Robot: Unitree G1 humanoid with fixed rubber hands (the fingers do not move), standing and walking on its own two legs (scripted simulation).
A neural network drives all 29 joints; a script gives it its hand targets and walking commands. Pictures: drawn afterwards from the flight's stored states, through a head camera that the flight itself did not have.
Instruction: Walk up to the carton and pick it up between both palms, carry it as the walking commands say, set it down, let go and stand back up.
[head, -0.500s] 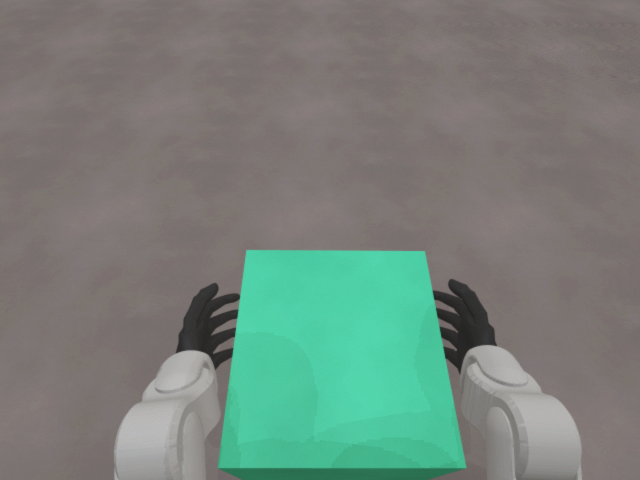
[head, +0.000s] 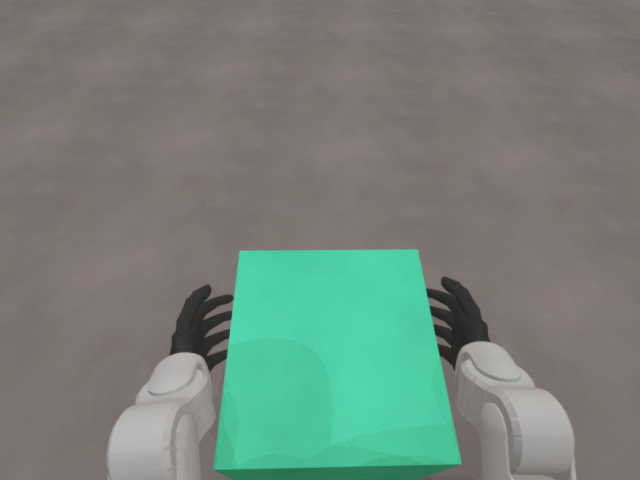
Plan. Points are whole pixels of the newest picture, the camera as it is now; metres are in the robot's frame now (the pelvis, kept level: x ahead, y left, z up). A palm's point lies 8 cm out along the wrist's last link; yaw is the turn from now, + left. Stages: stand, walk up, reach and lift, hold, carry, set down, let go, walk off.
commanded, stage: carry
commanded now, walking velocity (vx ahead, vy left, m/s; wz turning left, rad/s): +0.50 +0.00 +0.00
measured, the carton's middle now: (328, 378) +0.25 +0.01 +0.01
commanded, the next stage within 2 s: none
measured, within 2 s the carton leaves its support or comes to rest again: neither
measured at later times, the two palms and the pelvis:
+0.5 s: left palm (229, 174) +0.54 +0.16 +0.09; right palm (411, 165) +0.56 -0.13 +0.09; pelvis +0.32 +0.00 +0.02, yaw +2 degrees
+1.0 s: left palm (247, 74) +0.88 +0.17 +0.09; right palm (381, 77) +0.86 -0.12 +0.09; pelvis +0.64 +0.04 +0.00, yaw -2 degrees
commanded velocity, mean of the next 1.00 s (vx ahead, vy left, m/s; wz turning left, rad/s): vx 0.50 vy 0.00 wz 0.00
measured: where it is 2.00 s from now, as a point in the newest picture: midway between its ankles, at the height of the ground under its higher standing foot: (303, 233)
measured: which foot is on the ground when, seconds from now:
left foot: down 0.00-0.30, up 0.32-0.62, down 0.64-1.00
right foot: up 0.00-0.28, down 0.30-0.68, up 0.70-1.00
